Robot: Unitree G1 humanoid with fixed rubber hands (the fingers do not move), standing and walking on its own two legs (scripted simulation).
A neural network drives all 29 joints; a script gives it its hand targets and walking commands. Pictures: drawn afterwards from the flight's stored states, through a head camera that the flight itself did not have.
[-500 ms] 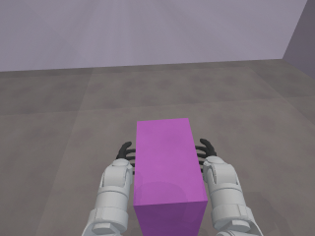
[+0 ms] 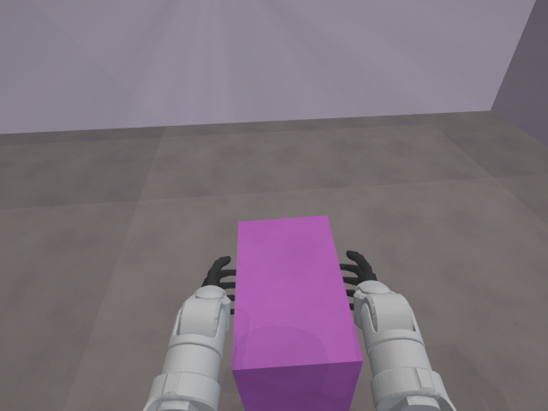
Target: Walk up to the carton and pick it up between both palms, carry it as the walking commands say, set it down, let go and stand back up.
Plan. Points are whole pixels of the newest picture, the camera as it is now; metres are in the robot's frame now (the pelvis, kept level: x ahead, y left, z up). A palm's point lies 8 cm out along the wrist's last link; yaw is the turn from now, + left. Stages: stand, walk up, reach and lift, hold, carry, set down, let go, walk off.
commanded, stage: reach and lift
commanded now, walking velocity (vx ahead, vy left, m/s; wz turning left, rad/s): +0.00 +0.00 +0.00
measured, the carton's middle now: (290, 325) +0.29 +0.00 -0.02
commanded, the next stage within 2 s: hold in 0.02 s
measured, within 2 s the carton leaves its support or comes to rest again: neither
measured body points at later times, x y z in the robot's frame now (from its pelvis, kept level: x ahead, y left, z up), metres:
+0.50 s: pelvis -0.01 +0.00 +0.00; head -0.08 +0.01 +0.44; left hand +0.30 +0.13 +0.04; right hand +0.30 -0.12 +0.05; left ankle +0.04 +0.14 -0.74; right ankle +0.03 -0.14 -0.74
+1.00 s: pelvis -0.04 +0.00 -0.02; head -0.05 +0.00 +0.43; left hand +0.28 +0.11 +0.04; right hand +0.27 -0.14 +0.05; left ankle +0.01 +0.13 -0.72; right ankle +0.03 -0.13 -0.74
